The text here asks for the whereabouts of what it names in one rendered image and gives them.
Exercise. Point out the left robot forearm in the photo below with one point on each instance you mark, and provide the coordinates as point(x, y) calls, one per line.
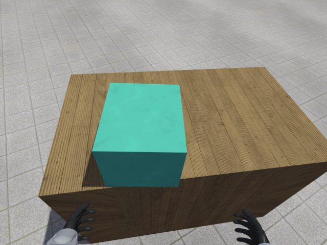
point(64, 237)

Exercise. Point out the left robot hand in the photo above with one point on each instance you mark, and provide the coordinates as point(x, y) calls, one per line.
point(75, 220)

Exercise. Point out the carton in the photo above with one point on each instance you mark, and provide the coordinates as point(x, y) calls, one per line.
point(140, 141)

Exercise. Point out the pedestal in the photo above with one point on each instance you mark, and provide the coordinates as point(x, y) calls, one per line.
point(249, 146)

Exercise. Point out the right robot hand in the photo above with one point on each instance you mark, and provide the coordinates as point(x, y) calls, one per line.
point(255, 232)

